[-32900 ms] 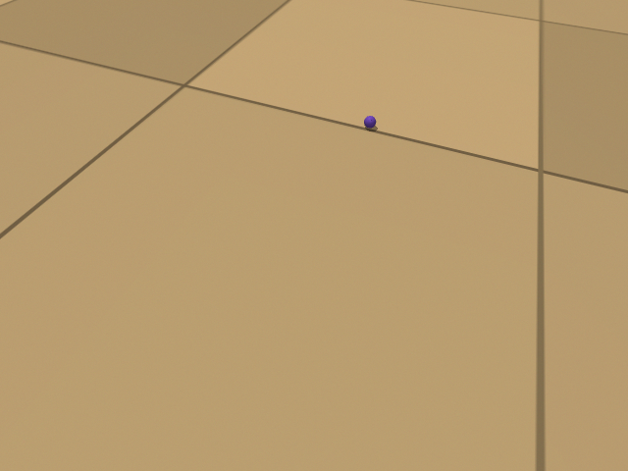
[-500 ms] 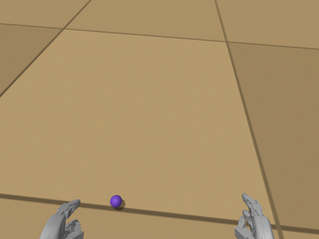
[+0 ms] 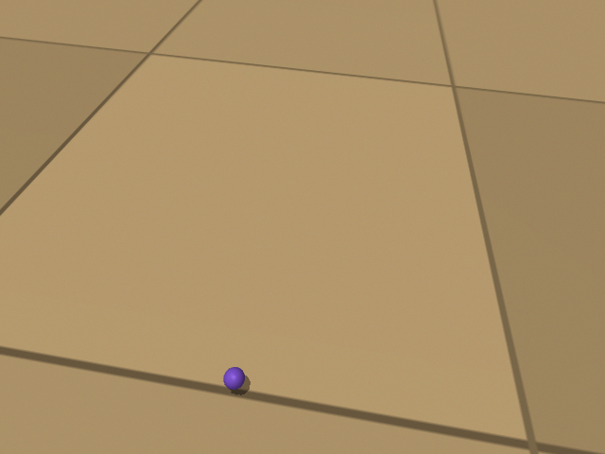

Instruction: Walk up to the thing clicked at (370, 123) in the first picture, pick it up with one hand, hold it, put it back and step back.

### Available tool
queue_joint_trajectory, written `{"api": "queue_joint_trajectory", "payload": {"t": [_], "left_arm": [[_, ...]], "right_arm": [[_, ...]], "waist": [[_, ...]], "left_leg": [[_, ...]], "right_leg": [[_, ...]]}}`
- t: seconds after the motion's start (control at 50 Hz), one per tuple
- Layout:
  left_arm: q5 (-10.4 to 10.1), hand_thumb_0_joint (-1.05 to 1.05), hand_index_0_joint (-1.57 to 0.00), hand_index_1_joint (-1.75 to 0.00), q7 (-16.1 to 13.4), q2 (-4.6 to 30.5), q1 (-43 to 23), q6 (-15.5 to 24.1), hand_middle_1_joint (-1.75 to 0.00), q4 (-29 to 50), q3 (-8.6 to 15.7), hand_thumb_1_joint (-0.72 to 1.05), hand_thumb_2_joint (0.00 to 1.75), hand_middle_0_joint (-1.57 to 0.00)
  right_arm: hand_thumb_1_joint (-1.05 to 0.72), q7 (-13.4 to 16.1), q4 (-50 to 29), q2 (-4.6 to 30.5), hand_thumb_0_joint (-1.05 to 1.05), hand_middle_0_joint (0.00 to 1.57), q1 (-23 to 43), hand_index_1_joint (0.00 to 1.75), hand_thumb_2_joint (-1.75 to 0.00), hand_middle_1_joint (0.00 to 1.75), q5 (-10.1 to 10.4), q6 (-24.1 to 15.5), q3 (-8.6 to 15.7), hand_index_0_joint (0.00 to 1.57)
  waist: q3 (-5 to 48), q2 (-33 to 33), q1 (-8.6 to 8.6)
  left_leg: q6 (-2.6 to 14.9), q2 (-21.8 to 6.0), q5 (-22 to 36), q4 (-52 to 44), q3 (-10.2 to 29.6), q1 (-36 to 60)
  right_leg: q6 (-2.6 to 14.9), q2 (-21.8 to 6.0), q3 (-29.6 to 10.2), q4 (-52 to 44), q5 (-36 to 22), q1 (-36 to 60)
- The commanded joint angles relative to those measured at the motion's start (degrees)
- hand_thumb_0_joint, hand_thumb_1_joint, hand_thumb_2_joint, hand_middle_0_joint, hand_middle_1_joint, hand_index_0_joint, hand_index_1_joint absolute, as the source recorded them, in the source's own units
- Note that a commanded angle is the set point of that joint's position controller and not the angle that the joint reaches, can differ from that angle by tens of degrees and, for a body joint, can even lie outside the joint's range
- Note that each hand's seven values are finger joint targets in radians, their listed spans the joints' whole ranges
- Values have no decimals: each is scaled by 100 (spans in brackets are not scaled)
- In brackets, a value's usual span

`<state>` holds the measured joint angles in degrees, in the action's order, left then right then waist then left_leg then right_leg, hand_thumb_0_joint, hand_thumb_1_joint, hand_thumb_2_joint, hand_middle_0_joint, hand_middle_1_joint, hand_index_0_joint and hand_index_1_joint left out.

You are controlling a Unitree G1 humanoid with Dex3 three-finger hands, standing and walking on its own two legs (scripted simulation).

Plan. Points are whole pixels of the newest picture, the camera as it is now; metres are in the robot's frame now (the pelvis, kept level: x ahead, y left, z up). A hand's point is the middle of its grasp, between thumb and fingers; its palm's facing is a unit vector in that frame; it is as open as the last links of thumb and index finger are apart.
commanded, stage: stand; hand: left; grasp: from above
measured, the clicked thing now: (234, 378) +0.45 +0.21 -0.73
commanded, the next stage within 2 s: none
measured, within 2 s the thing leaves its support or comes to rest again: neither
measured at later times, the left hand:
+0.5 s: hand out of the picture +0.04 +0.24 -0.15, palm faces +0.04 -0.94 -0.33, open 7.4 cm
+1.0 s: hand out of the picture +0.05 +0.23 -0.15, palm faces +0.02 -0.95 -0.32, open 7.4 cm
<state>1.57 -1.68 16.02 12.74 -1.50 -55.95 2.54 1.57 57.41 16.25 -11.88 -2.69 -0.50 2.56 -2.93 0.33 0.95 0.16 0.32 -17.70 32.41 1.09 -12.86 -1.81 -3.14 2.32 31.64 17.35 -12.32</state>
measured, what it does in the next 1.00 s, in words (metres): stands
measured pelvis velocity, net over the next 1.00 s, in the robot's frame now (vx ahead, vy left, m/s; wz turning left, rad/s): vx -0.01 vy -0.01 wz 0.00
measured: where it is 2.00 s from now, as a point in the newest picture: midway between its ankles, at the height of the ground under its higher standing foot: outside the picture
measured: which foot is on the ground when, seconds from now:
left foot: down 0.00-1.00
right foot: down 0.00-1.00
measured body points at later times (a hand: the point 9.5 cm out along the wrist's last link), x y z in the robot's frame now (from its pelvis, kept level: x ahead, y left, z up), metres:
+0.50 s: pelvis -0.01 +0.00 +0.01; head -0.02 +0.00 +0.46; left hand +0.04 +0.29 -0.13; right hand +0.06 -0.29 -0.13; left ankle +0.00 +0.12 -0.73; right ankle +0.00 -0.14 -0.73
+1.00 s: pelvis -0.01 -0.01 +0.02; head -0.01 -0.02 +0.47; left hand +0.05 +0.28 -0.12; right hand +0.06 -0.30 -0.13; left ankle +0.00 +0.12 -0.73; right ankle +0.00 -0.14 -0.73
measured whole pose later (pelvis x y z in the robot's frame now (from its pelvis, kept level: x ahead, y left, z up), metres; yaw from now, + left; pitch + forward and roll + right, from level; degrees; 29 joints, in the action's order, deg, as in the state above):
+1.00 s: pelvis -0.01 -0.01 +0.02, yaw +0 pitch -4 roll +0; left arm 0.8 -0.7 17.2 7.1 0.1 -66.7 1.5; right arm 1.0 65.2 18.2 -7.7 -1.4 -0.3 0.7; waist -3.2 -0.7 0.1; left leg -1.1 -0.8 -10.5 19.3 1.7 -5.4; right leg -0.9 -1.9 3.2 19.0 10.5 -4.9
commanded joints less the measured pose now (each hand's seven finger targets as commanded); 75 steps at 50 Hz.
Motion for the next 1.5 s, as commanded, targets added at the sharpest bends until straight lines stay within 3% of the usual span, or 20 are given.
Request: {"api": "queue_joint_trajectory", "payload": {"t": [0.0, 0.02, 0.06, 0.18, 0.36, 0.42, 0.62, 0.7, 0.76, 0.86, 0.9, 1.1, 1.26, 1.4, 1.48], "left_arm": [[-4, 0, -20, -30, -108, 943, -295, 203, -30, 53, 197, 90, 90, -20], [0, 0, -20, -30, -112, 954, -266, 196, -30, -52, 185, 90, 90, -20], [12, 0, -20, -30, -108, 975, -346, 194, -30, -222, 173, 90, 90, -20], [19, 0, -20, -30, -88, 1014, -433, 219, -30, -502, 145, 90, 90, -20], [18, 0, -20, -30, -59, 1080, -542, 237, -30, -687, 130, 90, 90, -20], [11, 0, -20, -30, -52, 1147, -615, 252, -30, -701, 143, 90, 90, -20], [-19, 0, -20, -30, -29, 1230, -685, 293, -30, -751, 127, 90, 90, -20], [-25, 0, -20, -30, -8, 1237, -653, 279, -30, -789, 107, 90, 90, -20], [-23, 0, -20, -30, 0, 1232, -656, 281, -30, -804, 99, 90, 90, -20], [-51, 0, -20, -30, 0, 1248, -711, 310, -30, -782, 102, 90, 90, -20], [-57, 0, -20, -30, 2, 1249, -699, 305, -30, -791, 98, 90, 90, -20], [-62, 0, -20, -30, 28, 1270, -800, 297, -30, -788, 96, 90, 90, -20], [-80, 0, -20, -30, 42, 1369, -893, 336, -30, -714, 111, 90, 90, -20], [-68, 0, -20, -30, 64, 1369, -837, 313, -30, -770, 102, 90, 90, -20], [-75, 0, -20, -30, 71, 1410, -917, 314, -30, -722, 110, 90, 90, -20]], "right_arm": [[-90, 92, -194, 1035, 0, 20, 279, 30, -90, 30, 71, -147, 202, 20], [-90, 94, -127, 1014, 0, 20, 257, 30, -90, 30, 89, -140, 190, 20], [-90, 93, -33, 1004, 0, 20, 280, 30, -90, 30, 88, -104, 168, 20], [-90, 85, 167, 1006, 0, 20, 350, 30, -90, 30, 116, -102, 136, 20], [-90, 30, 292, 1083, 0, 20, 533, 30, -90, 30, 118, -45, 143, 20], [-90, 13, 319, 1096, 0, 20, 498, 30, -90, 30, 107, -49, 136, 20], [-90, 3, 389, 1158, 0, 20, 536, 30, -90, 30, 129, -82, 73, 20], [-90, -9, 427, 1195, 0, 20, 540, 30, -90, 30, 146, -68, 40, 20], [-90, -12, 436, 1216, 0, 20, 576, 30, -90, 30, 152, -72, 35, 20], [-90, -7, 451, 1250, 0, 20, 539, 30, -90, 30, 149, -102, 11, 20], [-90, 5, 470, 1298, 0, 20, 565, 30, -90, 30, 161, -101, 11, 20], [-90, -17, 484, 1313, 0, 20, 668, 30, -90, 30, 163, -86, -11, 20], [-90, -28, 483, 1356, 0, 20, 646, 30, -90, 30, 172, -116, -12, 20], [-90, -43, 502, 1352, 0, 20, 658, 30, -90, 30, 172, -94, -31, 20], [-90, -41, 482, 1386, 0, 20, 670, 30, -90, 30, 176, -112, -26, 20]], "waist": [[432, -245, 55], [397, -203, 44], [173, -182, 25], [124, -120, 30], [-136, -50, 8], [-6, -65, -27], [188, -88, -36], [41, -122, -37], [93, -35, -27], [358, -73, -69], [276, -134, -47], [164, -105, -42], [329, -102, -89], [168, -56, -74], [282, -109, -86]], "left_leg": [[211, -526, 1781, -990, 571, 271], [200, -538, 1871, -1022, 555, 410], [176, -513, 1358, -1235, 548, 239], [123, -553, 1634, -1424, 555, 495], [116, -528, 718, -1650, 546, 339], [127, -540, 646, -1693, 542, 266], [121, -602, 1203, -1633, 501, 479], [117, -589, 902, -1689, 505, 357], [120, -613, 1016, -1655, 515, 399], [112, -654, 1656, -1567, 460, 591], [103, -672, 1688, -1591, 477, 628], [90, -665, 1212, -1707, 473, 437], [84, -704, 1555, -1645, 425, 603], [78, -678, 1015, -1763, 445, 474], [75, -715, 1276, -1726, 443, 584]], "right_leg": [[254, -318, -369, -740, -1369, 612], [247, -321, -362, -796, -1408, 574], [215, -307, -370, -988, -1060, 625], [201, -365, -379, -1249, -1177, 706], [171, -350, -390, -1593, -536, 589], [178, -373, -402, -1598, -586, 709], [215, -440, -483, -1603, -997, 806], [204, -407, -463, -1647, -761, 733], [220, -417, -472, -1655, -772, 759], [221, -455, -459, -1565, -1490, 916], [217, -448, -465, -1571, -1471, 849], [218, -414, -450, -1659, -1043, 810], [231, -466, -518, -1634, -1504, 871], [218, -414, -487, -1705, -892, 722], [262, -445, -516, -1635, -1143, 752]]}}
